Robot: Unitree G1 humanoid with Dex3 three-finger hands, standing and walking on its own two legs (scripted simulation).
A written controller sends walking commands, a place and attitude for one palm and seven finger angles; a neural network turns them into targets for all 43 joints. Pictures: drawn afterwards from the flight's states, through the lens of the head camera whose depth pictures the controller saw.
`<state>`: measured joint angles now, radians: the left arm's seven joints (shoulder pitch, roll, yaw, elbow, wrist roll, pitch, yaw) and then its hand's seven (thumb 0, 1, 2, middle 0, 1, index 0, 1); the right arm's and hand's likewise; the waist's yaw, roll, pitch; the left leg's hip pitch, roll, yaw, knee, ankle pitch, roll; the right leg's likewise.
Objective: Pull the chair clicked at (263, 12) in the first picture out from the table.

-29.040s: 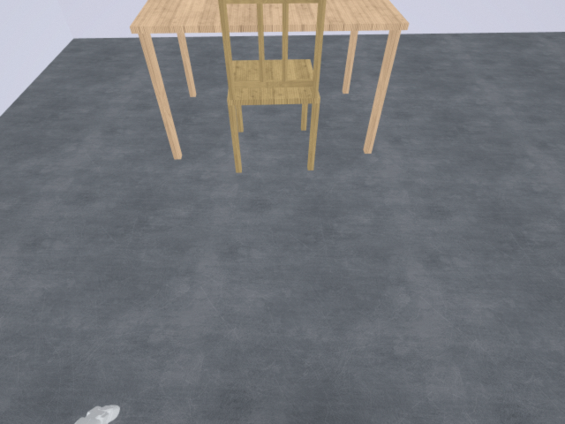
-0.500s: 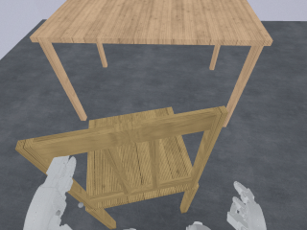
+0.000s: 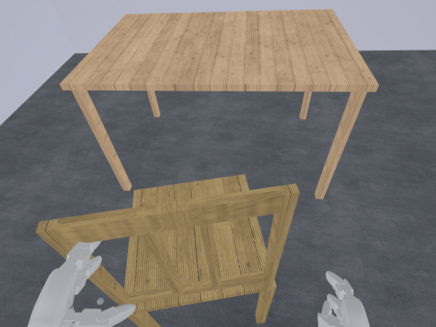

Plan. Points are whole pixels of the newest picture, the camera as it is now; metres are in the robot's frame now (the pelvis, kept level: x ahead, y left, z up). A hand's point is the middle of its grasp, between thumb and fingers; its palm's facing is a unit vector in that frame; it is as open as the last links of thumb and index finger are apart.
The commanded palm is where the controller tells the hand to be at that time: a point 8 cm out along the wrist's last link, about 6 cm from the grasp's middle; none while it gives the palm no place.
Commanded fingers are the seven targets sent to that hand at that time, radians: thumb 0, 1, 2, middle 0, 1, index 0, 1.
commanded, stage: draw the hand back to the body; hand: left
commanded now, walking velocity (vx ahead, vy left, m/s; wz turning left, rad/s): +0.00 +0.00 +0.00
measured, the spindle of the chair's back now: (166, 264) +0.26 +0.15 -0.08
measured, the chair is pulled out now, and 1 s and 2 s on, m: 0.55 0.55 0.55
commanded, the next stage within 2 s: step back with the hand held close in 0.66 s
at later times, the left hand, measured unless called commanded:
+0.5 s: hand (84, 290) +0.16 +0.23 +0.06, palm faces +0.16 -0.85 -0.49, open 6.7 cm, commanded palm +0.15 +0.30 +0.19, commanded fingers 0.00 0.90 0.90 -0.20 -0.30 -0.20 -0.30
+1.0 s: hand (72, 296) +0.15 +0.24 +0.06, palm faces +0.06 -0.84 -0.54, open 6.4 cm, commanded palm +0.11 +0.29 +0.19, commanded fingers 0.00 0.90 0.90 -0.20 -0.30 -0.20 -0.30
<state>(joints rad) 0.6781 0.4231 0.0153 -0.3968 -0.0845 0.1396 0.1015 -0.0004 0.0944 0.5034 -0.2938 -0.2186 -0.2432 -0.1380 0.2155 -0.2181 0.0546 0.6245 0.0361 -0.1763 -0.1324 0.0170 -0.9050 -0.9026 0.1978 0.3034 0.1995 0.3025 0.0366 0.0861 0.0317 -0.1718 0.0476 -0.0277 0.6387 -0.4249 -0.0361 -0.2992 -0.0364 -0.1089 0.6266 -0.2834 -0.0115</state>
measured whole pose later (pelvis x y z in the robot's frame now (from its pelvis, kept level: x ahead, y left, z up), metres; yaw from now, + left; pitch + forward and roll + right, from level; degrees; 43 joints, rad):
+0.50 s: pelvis +0.02 -0.01 +0.01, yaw +1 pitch -3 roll +0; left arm 0.63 0.46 0.07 -0.38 -0.09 0.25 0.12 0.01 0.85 0.87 -0.33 -0.36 -0.42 -0.33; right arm 0.16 -0.25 0.04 0.71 0.06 -0.22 -0.11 0.02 -0.91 -0.90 0.20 0.30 0.20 0.30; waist 0.08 0.09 0.08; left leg -0.06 0.05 -0.04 0.49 -0.37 -0.05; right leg -0.20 -0.03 -0.13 0.53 -0.27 -0.02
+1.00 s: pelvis -0.02 -0.01 +0.01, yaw +1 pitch -3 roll +1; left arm 0.56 0.57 0.15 -0.41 -0.11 0.18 0.08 0.02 0.90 0.89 -0.30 -0.35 -0.43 -0.35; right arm 0.12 -0.23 0.03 0.57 0.09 -0.09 -0.12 0.02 -0.91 -0.90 0.20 0.30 0.20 0.30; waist 0.07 0.04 0.22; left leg -0.11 0.02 -0.04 0.46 -0.29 -0.05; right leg -0.25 -0.06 -0.12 0.51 -0.19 -0.02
